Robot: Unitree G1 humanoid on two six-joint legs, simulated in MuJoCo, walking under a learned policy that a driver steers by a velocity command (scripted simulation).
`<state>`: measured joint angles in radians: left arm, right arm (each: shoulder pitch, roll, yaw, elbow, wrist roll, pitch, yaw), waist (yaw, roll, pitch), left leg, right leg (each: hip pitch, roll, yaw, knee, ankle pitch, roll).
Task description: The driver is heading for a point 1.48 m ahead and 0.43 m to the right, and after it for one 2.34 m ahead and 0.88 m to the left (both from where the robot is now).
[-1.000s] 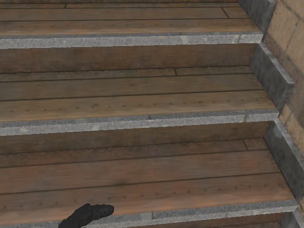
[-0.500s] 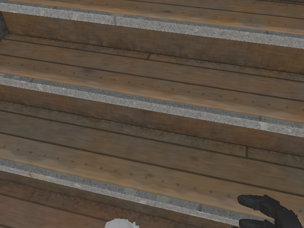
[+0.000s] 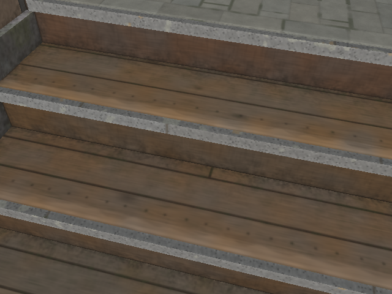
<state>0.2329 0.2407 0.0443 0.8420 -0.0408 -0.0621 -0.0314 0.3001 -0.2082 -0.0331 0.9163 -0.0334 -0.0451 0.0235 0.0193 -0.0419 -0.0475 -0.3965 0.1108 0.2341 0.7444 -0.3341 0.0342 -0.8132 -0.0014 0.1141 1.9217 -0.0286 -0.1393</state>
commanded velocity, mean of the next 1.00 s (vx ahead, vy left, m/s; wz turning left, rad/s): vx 0.06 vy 0.00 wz -0.50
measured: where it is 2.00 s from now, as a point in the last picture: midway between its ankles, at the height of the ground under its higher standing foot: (203, 205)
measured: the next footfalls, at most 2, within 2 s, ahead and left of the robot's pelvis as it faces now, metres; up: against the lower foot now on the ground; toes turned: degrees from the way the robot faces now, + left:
right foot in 0.34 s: +0.31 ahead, -0.11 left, +0.17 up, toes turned -13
left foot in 1.26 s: +0.44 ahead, +0.15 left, +0.17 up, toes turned -23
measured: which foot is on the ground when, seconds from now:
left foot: down 0.00-0.34, up 0.36-1.00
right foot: up 0.00-0.32, down 0.34-1.00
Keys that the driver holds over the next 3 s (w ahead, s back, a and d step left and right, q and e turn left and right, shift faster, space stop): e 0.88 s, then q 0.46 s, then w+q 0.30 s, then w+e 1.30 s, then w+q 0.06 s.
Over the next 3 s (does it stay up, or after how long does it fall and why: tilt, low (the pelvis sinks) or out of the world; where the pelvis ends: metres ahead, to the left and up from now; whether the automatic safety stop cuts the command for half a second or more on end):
stays up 1.16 -0.21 0.70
